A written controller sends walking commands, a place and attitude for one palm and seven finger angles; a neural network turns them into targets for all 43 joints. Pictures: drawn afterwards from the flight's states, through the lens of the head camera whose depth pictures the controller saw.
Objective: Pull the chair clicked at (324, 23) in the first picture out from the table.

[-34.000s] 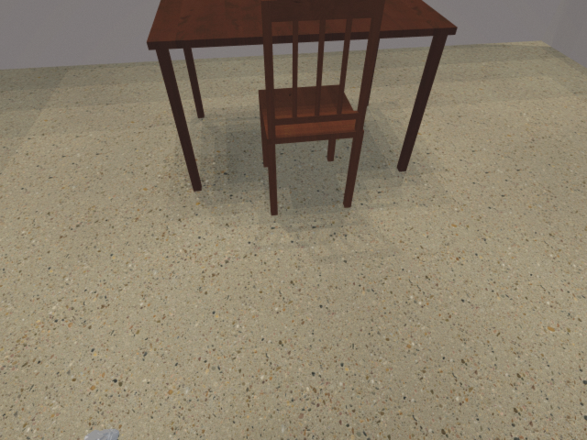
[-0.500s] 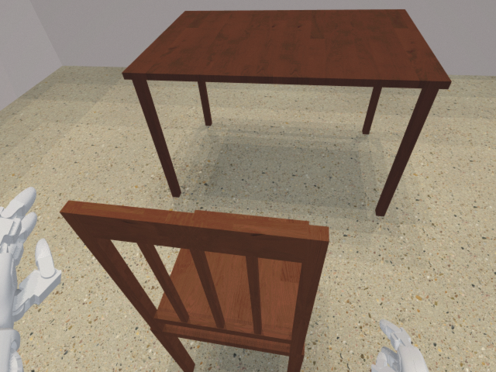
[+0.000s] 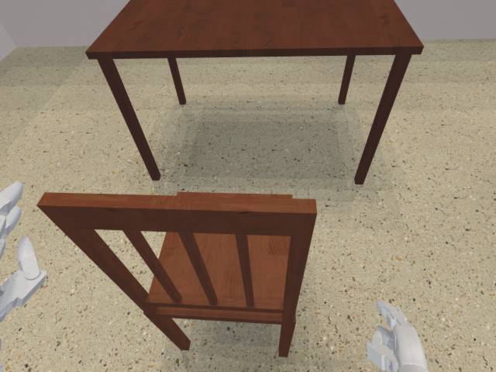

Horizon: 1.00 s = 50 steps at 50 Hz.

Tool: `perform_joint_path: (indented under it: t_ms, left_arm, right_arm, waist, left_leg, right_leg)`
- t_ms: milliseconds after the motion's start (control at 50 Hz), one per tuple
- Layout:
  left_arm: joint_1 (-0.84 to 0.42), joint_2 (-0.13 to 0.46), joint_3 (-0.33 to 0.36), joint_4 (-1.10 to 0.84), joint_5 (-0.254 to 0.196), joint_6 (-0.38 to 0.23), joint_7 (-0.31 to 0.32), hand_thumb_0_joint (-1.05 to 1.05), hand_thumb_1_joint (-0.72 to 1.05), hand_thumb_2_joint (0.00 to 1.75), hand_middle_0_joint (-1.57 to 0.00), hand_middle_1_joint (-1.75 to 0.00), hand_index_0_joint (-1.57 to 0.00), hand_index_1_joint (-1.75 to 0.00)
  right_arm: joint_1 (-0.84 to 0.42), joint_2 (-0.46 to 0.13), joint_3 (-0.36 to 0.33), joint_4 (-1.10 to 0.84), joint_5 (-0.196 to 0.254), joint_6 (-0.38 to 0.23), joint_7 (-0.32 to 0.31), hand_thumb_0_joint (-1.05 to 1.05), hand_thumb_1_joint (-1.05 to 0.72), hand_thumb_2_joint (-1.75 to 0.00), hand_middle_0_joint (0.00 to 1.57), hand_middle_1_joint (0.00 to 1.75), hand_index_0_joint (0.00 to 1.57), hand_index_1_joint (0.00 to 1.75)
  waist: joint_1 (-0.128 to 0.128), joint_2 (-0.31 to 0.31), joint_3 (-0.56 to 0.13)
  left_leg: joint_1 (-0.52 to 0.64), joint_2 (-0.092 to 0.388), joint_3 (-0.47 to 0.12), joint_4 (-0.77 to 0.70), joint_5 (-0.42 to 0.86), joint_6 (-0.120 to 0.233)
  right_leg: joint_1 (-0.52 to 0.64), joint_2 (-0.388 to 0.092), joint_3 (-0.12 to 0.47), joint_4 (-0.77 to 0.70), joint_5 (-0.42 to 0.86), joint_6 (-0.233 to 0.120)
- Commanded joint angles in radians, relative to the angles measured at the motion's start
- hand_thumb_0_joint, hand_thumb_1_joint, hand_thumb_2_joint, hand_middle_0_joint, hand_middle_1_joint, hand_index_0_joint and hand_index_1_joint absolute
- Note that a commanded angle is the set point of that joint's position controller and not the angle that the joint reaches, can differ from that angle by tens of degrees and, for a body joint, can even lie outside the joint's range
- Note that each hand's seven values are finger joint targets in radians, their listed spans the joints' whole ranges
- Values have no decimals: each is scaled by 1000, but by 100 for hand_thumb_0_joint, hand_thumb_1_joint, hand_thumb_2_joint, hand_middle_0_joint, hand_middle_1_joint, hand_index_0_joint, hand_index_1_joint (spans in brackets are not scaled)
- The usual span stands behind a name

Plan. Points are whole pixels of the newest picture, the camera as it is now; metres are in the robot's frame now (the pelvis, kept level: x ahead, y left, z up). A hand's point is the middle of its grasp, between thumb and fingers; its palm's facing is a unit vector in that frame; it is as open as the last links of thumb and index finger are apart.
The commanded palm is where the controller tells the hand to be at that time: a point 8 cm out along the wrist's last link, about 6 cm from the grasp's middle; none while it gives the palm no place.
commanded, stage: step back with the hand held close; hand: left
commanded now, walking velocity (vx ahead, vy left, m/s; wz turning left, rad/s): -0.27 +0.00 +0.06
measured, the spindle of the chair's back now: (201, 272) +0.31 +0.12 -0.08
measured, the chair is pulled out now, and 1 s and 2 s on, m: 0.60 0.60 0.60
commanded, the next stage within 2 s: stop stepping back and stand still in 1.68 s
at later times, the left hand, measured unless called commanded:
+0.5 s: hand out of the picture +0.13 +0.28 +0.16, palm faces +0.48 -0.72 -0.51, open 7.4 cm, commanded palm +0.07 +0.31 +0.18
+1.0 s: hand out of the picture +0.11 +0.28 +0.16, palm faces +0.51 -0.66 -0.56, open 7.4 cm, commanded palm +0.04 +0.31 +0.18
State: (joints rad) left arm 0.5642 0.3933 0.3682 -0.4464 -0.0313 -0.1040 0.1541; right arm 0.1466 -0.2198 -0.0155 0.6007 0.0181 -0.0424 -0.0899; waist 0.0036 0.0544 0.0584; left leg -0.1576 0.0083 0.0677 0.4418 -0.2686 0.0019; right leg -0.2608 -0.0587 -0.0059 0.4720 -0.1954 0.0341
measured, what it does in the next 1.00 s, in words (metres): shifts its weight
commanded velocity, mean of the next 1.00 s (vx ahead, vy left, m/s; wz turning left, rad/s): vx -0.34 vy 0.00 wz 0.01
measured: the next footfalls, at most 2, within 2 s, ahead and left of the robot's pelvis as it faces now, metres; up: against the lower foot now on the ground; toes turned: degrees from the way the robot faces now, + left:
right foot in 1.42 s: -0.09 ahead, -0.16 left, +0.00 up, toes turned +1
left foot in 1.60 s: -0.06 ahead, +0.10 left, +0.00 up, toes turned +0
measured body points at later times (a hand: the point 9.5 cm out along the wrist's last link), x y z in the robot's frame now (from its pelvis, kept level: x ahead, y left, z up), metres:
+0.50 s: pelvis -0.06 +0.01 -0.01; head -0.05 +0.01 +0.44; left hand +0.10 +0.32 +0.18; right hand +0.10 -0.23 -0.10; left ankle -0.02 +0.12 -0.74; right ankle +0.03 -0.14 -0.74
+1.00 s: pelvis -0.08 +0.00 -0.02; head -0.05 +0.01 +0.43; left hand +0.08 +0.32 +0.19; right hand +0.10 -0.23 -0.10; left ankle -0.02 +0.12 -0.74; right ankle +0.01 -0.14 -0.74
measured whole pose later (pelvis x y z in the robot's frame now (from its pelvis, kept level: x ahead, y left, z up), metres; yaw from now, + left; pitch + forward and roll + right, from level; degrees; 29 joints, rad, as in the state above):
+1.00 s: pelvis -0.08 +0.00 -0.02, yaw +4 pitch +1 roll -1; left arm 0.54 0.47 0.50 -0.53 0.02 -0.25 0.19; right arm 0.21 -0.20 -0.03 0.62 0.00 -0.16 -0.10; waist 0.00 -0.01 0.05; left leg -0.45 0.01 0.00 0.68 -0.25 0.01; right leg -0.44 -0.02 0.01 0.63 -0.22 0.03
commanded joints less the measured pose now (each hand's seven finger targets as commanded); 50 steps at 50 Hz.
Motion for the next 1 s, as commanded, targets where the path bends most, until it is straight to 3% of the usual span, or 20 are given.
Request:
perform_joint_path:
  t_ms: [0, 80, 160, 240, 320, 380, 460, 520, 580, 620, 660, 700, 760, 820, 860, 880, 920, 940, 960, 980]
  left_arm:
    - [18, 205, 181, -234, -1, -65, 41, 0, 90, 90, -20, -30, -20, -30]
    - [-10, 215, 184, -236, 2, -73, 51, 0, 90, 90, -20, -30, -20, -30]
    - [-36, 191, 160, -208, 9, -79, 57, 0, 90, 90, -20, -30, -20, -30]
    - [-72, 194, 149, -235, 15, -89, 61, 0, 90, 90, -20, -30, -20, -30]
    - [-84, 204, 165, -252, 25, -102, 70, 0, 90, 90, -20, -30, -20, -30]
    - [-76, 222, 189, -244, 27, -111, 74, 0, 90, 90, -20, -30, -20, -30]
    - [-51, 204, 188, -250, 27, -126, 71, 0, 90, 90, -20, -30, -20, -30]
    - [-50, 199, 194, -251, 35, -137, 70, 0, 90, 90, -20, -30, -20, -30]
    - [-51, 213, 215, -242, 40, -149, 66, 0, 90, 90, -20, -30, -20, -30]
    - [-70, 203, 209, -261, 42, -164, 61, 0, 90, 90, -20, -30, -20, -30]
    - [-92, 202, 199, -280, 39, -170, 55, 0, 90, 90, -20, -30, -20, -30]
    - [-103, 217, 204, -281, 32, -172, 59, 0, 90, 90, -20, -30, -20, -30]
    - [-72, 227, 216, -270, 27, -167, 67, 0, 90, 90, -20, -30, -20, -30]
    - [-51, 227, 228, -300, 29, -176, 68, 0, 90, 90, -20, -30, -20, -30]
    - [-41, 223, 248, -300, 42, -190, 66, 0, 90, 90, -20, -30, -20, -30]
    - [-35, 231, 269, -264, 48, -189, 68, 0, 90, 90, -20, -30, -20, -30]
    - [-46, 226, 259, -287, 46, -198, 58, 0, 90, 90, -20, -30, -20, -30]
    - [-43, 226, 256, -278, 40, -203, 50, 0, 90, 90, -20, -30, -20, -30]
    - [-47, 230, 266, -269, 39, -214, 44, 0, 90, 90, -20, -30, -20, -30]
    - [-29, 235, 269, -254, 40, -217, 42, 0, 90, 90, -20, -30, -20, -30]
  right_arm:
    - [-84, -87, -39, -155, 5, -46, -21, 0, -90, -90, 20, 30, 20, 30]
    - [-76, -95, -41, -145, 3, -61, -30, 0, -90, -90, 20, 30, 20, 30]
    - [-51, -99, -37, -141, -1, -76, -30, 0, -90, -90, 20, 30, 20, 30]
    - [-33, -108, -32, -141, -4, -90, -27, 0, -90, -90, 20, 30, 20, 30]
    - [-28, -113, -28, -146, -7, -108, -30, 0, -90, -90, 20, 30, 20, 30]
    - [-25, -117, -32, -146, -4, -118, -29, 0, -90, -90, 20, 30, 20, 30]
    - [-14, -117, -34, -149, -6, -133, -20, 0, -90, -90, 20, 30, 20, 30]
    - [-24, -120, -38, -148, -6, -143, -18, 0, -90, -90, 20, 30, 20, 30]
    - [-26, -122, -45, -139, -7, -151, -16, 0, -90, -90, 20, 30, 20, 30]
    - [-18, -119, -48, -138, -7, -159, -15, 0, -90, -90, 20, 30, 20, 30]
    - [-2, -122, -52, -132, -13, -159, -10, 0, -90, -90, 20, 30, 20, 30]
    - [11, -115, -54, -110, -20, -159, -10, 0, -90, -90, 20, 30, 20, 30]
    - [-4, -105, -52, -93, -29, -151, -5, 0, -90, -90, 20, 30, 20, 30]
    - [-21, -114, -55, -105, -25, -144, -9, 0, -90, -90, 20, 30, 20, 30]
    - [-32, -127, -57, -126, -20, -153, -14, 0, -90, -90, 20, 30, 20, 30]
    - [-45, -130, -59, -124, -13, -156, -19, 0, -90, -90, 20, 30, 20, 30]
    - [-33, -115, -63, -127, -11, -165, -21, 0, -90, -90, 20, 30, 20, 30]
    - [-35, -114, -63, -125, -10, -171, -20, 0, -90, -90, 20, 30, 20, 30]
    - [-43, -116, -64, -122, -12, -177, -19, 0, -90, -90, 20, 30, 20, 30]
    - [-18, -118, -67, -108, -16, -178, -20, 0, -90, -90, 20, 30, 20, 30]
  waist:
    - [23, -10, -208]
    - [21, 17, -159]
    - [20, -31, -114]
    - [14, -59, -99]
    - [14, 5, -85]
    - [14, 31, -86]
    - [15, 13, -117]
    - [15, 77, -98]
    - [16, 67, -109]
    - [14, 36, -98]
    - [8, -24, -96]
    - [3, -101, -104]
    - [3, -133, -153]
    - [2, -37, -170]
    - [3, 89, -159]
    - [5, 148, -145]
    - [6, 103, -155]
    - [11, 64, -155]
    - [17, 61, -127]
    - [5, 54, -118]
  left_leg:
    - [-45, 122, -109, -52, 324, 27]
    - [-130, 126, -125, -71, 159, 33]
    - [-207, 109, -121, -66, -69, 38]
    - [-221, 90, -118, -37, -193, 40]
    - [-296, 117, -153, -91, -270, 54]
    - [-338, 122, -167, -96, -276, 57]
    - [-352, 128, -179, -96, -255, 56]
    - [-467, 161, -208, -137, -295, 75]
    - [-518, 165, -216, -125, -282, 81]
    - [-554, 155, -204, -95, -344, 84]
    - [-495, 109, -171, -11, -348, 66]
    - [-360, 60, -139, 88, -287, 40]
    - [-236, 54, -133, 134, -184, 31]
    - [-287, 106, -187, 5, -193, 49]
    - [-503, 192, -253, -132, -361, 92]
    - [-612, 229, -282, -185, -403, 115]
    - [-580, 226, -266, -110, -222, 110]
    - [-564, 209, -249, -73, -201, 100]
    - [-605, 200, -236, -59, -290, 101]
    - [-552, 167, -222, -30, -219, 88]
  right_leg:
    - [138, -78, 57, 20, 347, -46]
    - [104, -70, 75, 4, 228, -44]
    - [58, -70, 108, -52, 34, -46]
    - [-11, -85, 139, -120, -155, -57]
    - [11, -56, 112, -86, -227, -46]
    - [44, -46, 106, -60, -187, -45]
    - [80, -39, 95, -22, -118, -43]
    - [157, -19, 74, 70, -43, -37]
    - [204, -16, 82, 120, 47, -38]
    - [195, -22, 105, 126, 22, -41]
    - [101, -55, 165, 47, -32, -64]
    - [-37, -112, 226, -78, -101, -102]
    - [-113, -147, 213, -114, -109, -117]
    - [-50, -82, 143, -25, -101, -83]
    - [118, -6, 79, 146, -122, -42]
    - [209, 23, 44, 243, -64, -28]
    - [209, 19, 44, 269, 103, -29]
    - [194, 6, 66, 253, 117, -36]
    - [190, -4, 89, 234, 75, -44]
    - [150, -20, 114, 188, 181, -59]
